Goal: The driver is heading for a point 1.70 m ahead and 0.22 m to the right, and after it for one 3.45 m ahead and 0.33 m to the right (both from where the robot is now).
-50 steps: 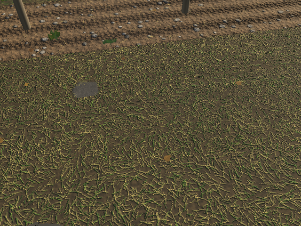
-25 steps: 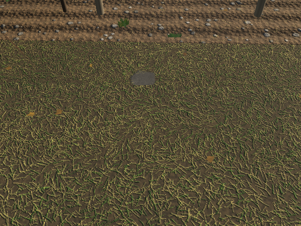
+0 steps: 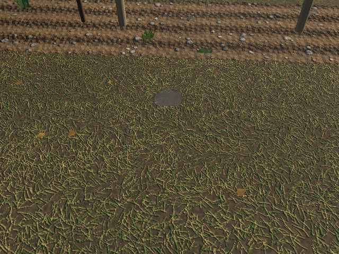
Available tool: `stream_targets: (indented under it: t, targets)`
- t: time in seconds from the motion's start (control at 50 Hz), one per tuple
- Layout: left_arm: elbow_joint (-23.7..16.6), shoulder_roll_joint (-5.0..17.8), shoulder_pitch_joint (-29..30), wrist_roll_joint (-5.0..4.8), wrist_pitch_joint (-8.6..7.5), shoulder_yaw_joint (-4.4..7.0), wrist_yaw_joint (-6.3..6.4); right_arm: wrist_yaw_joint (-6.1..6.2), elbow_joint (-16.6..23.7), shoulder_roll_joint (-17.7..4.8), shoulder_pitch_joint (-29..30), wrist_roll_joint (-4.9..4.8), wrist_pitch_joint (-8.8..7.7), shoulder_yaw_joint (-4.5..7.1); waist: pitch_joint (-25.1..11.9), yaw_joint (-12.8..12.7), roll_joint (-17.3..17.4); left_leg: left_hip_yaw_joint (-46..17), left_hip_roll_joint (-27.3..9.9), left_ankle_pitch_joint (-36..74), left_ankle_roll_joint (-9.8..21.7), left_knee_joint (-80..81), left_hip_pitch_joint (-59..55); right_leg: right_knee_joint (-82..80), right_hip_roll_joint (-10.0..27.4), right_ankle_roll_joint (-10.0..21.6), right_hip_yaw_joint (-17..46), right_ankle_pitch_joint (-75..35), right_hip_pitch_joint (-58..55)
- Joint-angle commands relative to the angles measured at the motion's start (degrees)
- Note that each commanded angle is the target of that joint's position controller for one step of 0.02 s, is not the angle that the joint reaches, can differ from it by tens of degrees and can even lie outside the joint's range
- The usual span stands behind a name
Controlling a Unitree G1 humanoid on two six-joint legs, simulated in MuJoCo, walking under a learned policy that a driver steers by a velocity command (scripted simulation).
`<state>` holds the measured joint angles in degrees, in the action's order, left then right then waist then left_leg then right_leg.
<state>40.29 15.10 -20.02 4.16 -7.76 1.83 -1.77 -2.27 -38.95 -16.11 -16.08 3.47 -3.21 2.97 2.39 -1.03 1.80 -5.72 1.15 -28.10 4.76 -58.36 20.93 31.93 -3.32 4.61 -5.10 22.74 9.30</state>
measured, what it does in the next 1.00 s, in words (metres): goes down: left foot 0.17 m lower, then right foot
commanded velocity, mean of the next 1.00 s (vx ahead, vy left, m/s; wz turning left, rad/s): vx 0.46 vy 0.00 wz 0.01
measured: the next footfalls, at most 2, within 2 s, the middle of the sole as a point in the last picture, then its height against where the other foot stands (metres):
left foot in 0.44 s outside the picture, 0.17 m lower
right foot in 0.86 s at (201, 221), level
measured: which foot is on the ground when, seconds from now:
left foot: up 0.00-0.42, down 0.44-0.86, up 0.88-1.00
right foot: down 0.00-0.46, up 0.48-0.84, down 0.86-1.00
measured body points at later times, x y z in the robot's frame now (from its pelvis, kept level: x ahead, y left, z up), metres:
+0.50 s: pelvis +0.29 +0.05 -0.15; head +0.30 +0.05 +0.30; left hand +0.14 +0.26 -0.28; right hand +0.46 -0.18 -0.26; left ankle +0.34 +0.14 -0.89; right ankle +0.02 -0.10 -0.64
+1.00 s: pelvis +0.58 -0.02 -0.17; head +0.60 -0.02 +0.28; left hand +0.67 +0.24 -0.29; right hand +0.64 -0.26 -0.31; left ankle +0.49 +0.13 -0.80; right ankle +0.65 -0.09 -0.89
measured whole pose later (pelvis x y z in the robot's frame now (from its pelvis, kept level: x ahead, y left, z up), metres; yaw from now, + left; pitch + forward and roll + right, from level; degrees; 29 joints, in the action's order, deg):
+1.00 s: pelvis +0.58 -0.02 -0.17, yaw -1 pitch -1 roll +0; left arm 49.9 14.1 -13.2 2.9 -6.8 0.6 -2.0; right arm -2.8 -52.6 -13.6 -15.7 5.2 -5.4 0.4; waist 2.5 -0.8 0.9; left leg -2.5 -0.7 -23.0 3.9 -70.2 23.4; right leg 31.2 -3.5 5.4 -2.0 9.4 21.3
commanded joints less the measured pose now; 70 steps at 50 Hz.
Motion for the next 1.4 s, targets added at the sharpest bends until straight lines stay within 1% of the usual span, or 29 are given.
stream_targets:
  t: [0.02,0.06,0.1,0.18,0.26,0.38,0.42,0.44,0.46,0.48,0.52,0.54,0.58,0.62,0.7,0.78,0.84,0.86,0.88,0.9,0.92,0.94,1.02,1.06,1.14,1.22,1.28,1.34,1.4]
  targets:
    - [0.44,3.27,-7.79,0.38,0.68,0.57,-0.46,0.84,5.51,-4.82,6.7,0.61,-2.64,0.45,3.63,-3.34,-1.04,-4.19,-3.21,6.12,-2.27,-14.1,36.09,-18.74,22.61,15.74,29.49,-0.96,-18.55]
    - [0.15,-0.46,-3.92,0.82,1.1,-1.24,0.55,0.14,4.67,-1.03,6.94,2.29,-1.99,-1.36,3.19,-1.51,-2.02,-0.8,-6.24,16.57,-2.98,-4.81,26.49,-18.44,15.35,11.09,17.92,-5.56,-9.26]
    - [1.18,0.23,-4.96,1.26,1.48,-1.4,1.8,-2.08,4.07,0.72,7.24,1.9,-1.19,-2.49,2.43,-1.97,-4.08,2.85,-5.72,25.72,-3.43,-4.4,21.54,-16.72,12.92,10.56,13.81,-9.12,-1.9]
    - [6.86,2.26,-14.0,0.92,0.01,-1.89,2.05,-1.65,3.28,0.69,11.79,1.11,-1.33,-3.21,2.08,-5.71,-3.04,2.88,-6.78,54.56,-5.88,20.86,21.32,-8.01,9.25,9.93,9.98,-9.71,-2.17]
    - [9.84,0.13,-13.46,1.08,0.11,-3.32,-1.29,-1.92,4.0,-0.77,13.63,1.95,0.32,-3.41,7.39,-3.11,-2.64,4.04,-6.64,52.18,-3.29,21.03,8.34,-4.88,11.95,10.91,13.45,-3.88,12.73]
    - [16.94,3.27,-21.72,-0.96,1.81,-2.56,1.05,-0.77,1.35,-0.07,21.12,2.01,1.01,-4.11,8.94,-8.2,-0.96,5.56,-7.76,43.17,-3.39,40.12,9.24,7.49,10.64,7.18,16.43,-10.83,-7.86]
    - [17.59,4.94,-18.14,0.45,2.73,-2.25,-0.52,-0.3,-5.06,-4.22,8.29,1.53,0.17,-2.35,4.76,-2.17,3.29,6.43,-7.81,47.26,-2.44,45.79,-7.52,22.74,8.45,5.04,14.42,-21.04,-5.74]
    - [18.69,3.97,-19.82,3.33,3.66,-2.84,-2.87,0.47,-10.6,-7.68,-11.15,1.32,-0.61,-0.31,-2.56,4.78,5.7,8.73,-8.14,60.7,0.21,40.31,-32.69,36.73,4.72,1.51,8.8,-25.53,6.24]
    - [18.79,-4.41,-26.97,2.04,3.29,-4.14,-4.21,-0.6,-13.66,-10.68,-27.86,1.98,-0.14,1.25,-20.73,7.12,16.0,0.93,-16.14,86.25,14.03,17.32,-67.39,63.54,-2.41,-4.12,7.33,9.27,27.1]
    - [15.26,-0.6,-20.09,0.6,3.17,-3.62,-5.25,-1.77,-14.9,-10.61,-32.86,2.29,-0.03,1.8,-27.08,12.06,13.32,-7.74,-22.76,91.0,20.15,14.44,-74.69,80.29,-4.54,-6.17,9.8,24.39,36.35]
    - [5.71,2.32,1.77,-1.45,1.25,-2.71,-5.12,-0.55,-12.52,-10.14,-19.06,1.12,0.45,2.07,-7.96,11.48,0.88,-14.81,-24.31,37.55,15.91,33.37,-50.71,71.67,3.31,-3.59,8.81,12.83,53.36]
    - [5.3,4.0,4.92,-0.35,0.26,-1.85,-3.28,-0.52,-9.43,-5.44,-8.55,1.07,-0.39,0.05,-1.63,6.96,-3.82,-11.31,-22.43,32.18,15.03,40.0,-33.41,56.23,7.08,-1.61,9.99,1.9,46.52]
    - [7.07,1.18,3.57,0.91,0.64,-2.2,-1.39,-0.62,-8.7,2.29,-3.67,1.27,-1.79,-3.0,4.02,-0.21,-1.11,-9.21,-21.28,39.02,15.66,49.73,-8.74,33.72,12.23,0.44,11.75,-9.65,30.83]
    - [6.81,-1.99,2.38,1.18,3.07,-3.2,-1.77,-0.48,-9.7,-0.87,-2.48,-0.37,-3.34,-2.27,2.2,-3.24,2.37,-5.58,-17.82,34.23,15.12,52.68,-2.51,21.13,12.54,-0.63,9.14,-8.5,22.82]
    - [4.46,-1.8,7.73,-0.12,4.54,-4.52,-2.36,-1.86,-10.08,-5.08,0.08,0.76,-3.84,-0.45,1.22,-2.26,-0.33,-0.4,-15.69,37.26,11.4,50.52,-1.95,6.52,9.42,-0.16,9.22,-24.75,16.88]
    - [2.55,3.42,16.85,0.15,3.88,-2.56,-2.2,-2.08,-13.24,-3.92,-6.4,2.34,-2.85,-0.81,1.68,1.27,0.01,3.45,-13.48,33.41,7.97,45.24,-9.59,5.36,6.15,0.29,6.59,-28.97,17.15]
    - [2.07,7.47,17.01,-0.49,2.33,-0.29,-1.39,-1.45,-13.49,-5.9,-7.15,1.25,-2.45,-0.13,0.95,-0.26,0.42,5.45,-11.86,39.99,4.64,37.75,-10.9,3.88,2.69,2.13,1.7,-22.7,6.51]
    - [4.39,11.11,9.01,-1.7,1.38,1.54,-0.98,-1.59,-13.01,-6.43,-6.55,1.75,-2.7,0.2,-3.01,-3.19,-2.73,9.0,-8.17,43.83,1.53,26.42,-5.95,5.4,2.25,4.32,2.72,-26.73,-6.83]
    - [6.7,14.06,-3.27,-1.72,1.24,2.28,-0.64,-1.97,-13.42,-0.67,-14.15,2.78,-2.94,-1.21,-17.07,-3.86,-13.15,11.39,-1.67,22.99,-3.2,6.82,6.03,3.68,11.52,14.26,17.22,-34.67,-31.36]
    - [8.96,12.07,-16.53,-1.72,1.72,1.45,-0.97,-3.53,-13.31,3.36,-17.15,2.79,-3.43,-2.94,-29.2,-7.63,-18.26,8.02,5.45,-10.79,-4.45,-12.17,19.06,-7.53,24.04,23.23,43.18,-18.33,-46.55]
    - [12.29,9.8,-19.82,-0.22,0.94,1.82,-0.7,-3.52,-11.49,-1.9,-3.6,0.31,-3.15,-1.4,-11.11,-12.35,-11.18,0.32,3.36,-8.13,-1.31,-20.89,31.77,-14.15,20.71,15.97,44.89,0.26,-34.77]
    - [11.44,8.75,-11.04,-1.04,0.32,1.48,-0.5,-1.78,-10.63,-2.75,0.14,-0.22,-3.18,-1.23,-2.42,-8.49,-7.42,-0.25,-1.03,-0.23,0.08,-21.41,31.1,-15.67,19.96,12.97,38.47,5.83,-19.82]
    - [8.35,-1.14,5.06,-1.42,0.41,-1.74,0.79,0.95,-9.13,2.0,0.52,2.66,-2.03,-3.17,-2.91,1.51,-1.81,-0.92,-8.59,10.18,-0.8,-9.61,12.89,-21.82,17.38,11.99,27.05,-8.61,5.61]
    - [9.33,0.38,4.01,-1.1,-0.63,-1.09,0.71,0.5,-8.06,1.14,2.18,1.43,-1.42,-3.06,-2.47,0.98,-2.95,0.87,-8.25,12.31,-2.78,-2.54,12.85,-24.01,15.01,11.23,21.21,-11.54,6.06]
    - [14.2,3.03,-5.62,1.3,-0.19,-0.36,-1.18,-1.67,-7.06,3.31,2.84,2.75,-0.31,-3.7,-0.92,-0.7,-3.37,3.69,-7.04,31.65,-4.44,0.98,9.52,-19.68,11.63,11.17,13.71,-16.12,10.88]
    - [19.02,-1.83,-16.89,1.5,-0.57,-2.01,1.16,-0.55,-4.21,-0.45,10.23,2.42,-0.78,-2.66,0.53,-5.6,-2.41,-3.89,-9.14,40.65,-4.6,11.42,37.92,-10.44,16.64,13.14,21.97,-12.98,-15.58]
    - [23.57,-3.39,-26.35,1.62,0.05,-2.81,1.7,-0.09,-2.51,2.62,17.16,1.76,-0.91,-3.65,3.49,-9.34,-4.55,-1.88,-9.65,42.79,-5.73,16.86,44.41,-6.06,16.98,12.67,23.31,-13.85,-20.21]
    - [20.51,-3.77,-19.54,1.2,1.26,-4.27,-0.2,-1.92,-2.2,4.58,17.42,2.78,-0.94,-4.77,5.14,-7.1,-5.52,5.57,-6.85,58.19,-3.2,20.49,13.78,-5.62,10.09,11.57,16.43,-4.79,12.39]
    - [20.25,-2.88,-20.5,0.99,0.48,-4.26,-0.28,-1.56,-0.99,1.24,19.33,2.3,0.05,-3.84,7.36,-7.03,-3.17,4.99,-6.66,51.01,-3.53,22.26,13.38,-1.98,11.43,11.13,18.97,-0.87,9.58]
